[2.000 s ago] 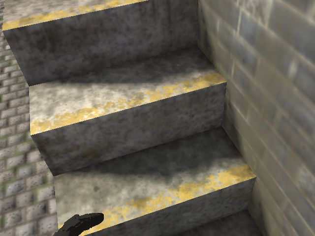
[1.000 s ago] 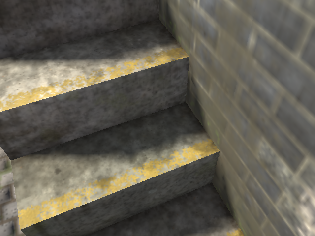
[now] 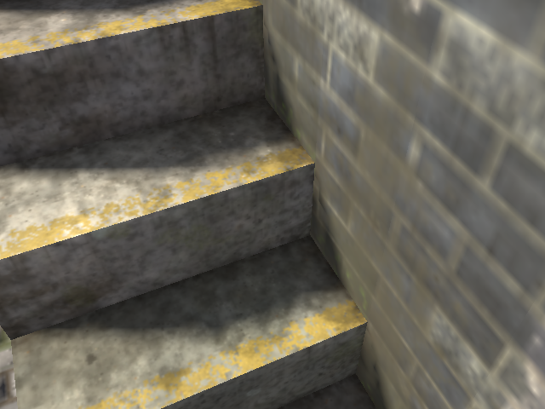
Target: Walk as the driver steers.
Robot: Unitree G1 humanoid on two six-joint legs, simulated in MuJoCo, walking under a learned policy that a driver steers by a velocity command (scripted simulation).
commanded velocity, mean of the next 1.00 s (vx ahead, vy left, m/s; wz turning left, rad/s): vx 0.58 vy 0.00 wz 0.00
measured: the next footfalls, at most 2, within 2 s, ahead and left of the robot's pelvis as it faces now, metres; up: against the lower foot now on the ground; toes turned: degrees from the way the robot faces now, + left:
right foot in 0.08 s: +0.13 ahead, -0.16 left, +0.00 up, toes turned -5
left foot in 0.46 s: +0.07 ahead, +0.13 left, +0.00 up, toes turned +0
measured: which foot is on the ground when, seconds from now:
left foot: down 0.00-0.08, up 0.10-0.44, down 0.46-0.68, up 0.70-1.00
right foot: up 0.00-0.06, down 0.08-0.50, up 0.52-0.62, down 0.64-1.00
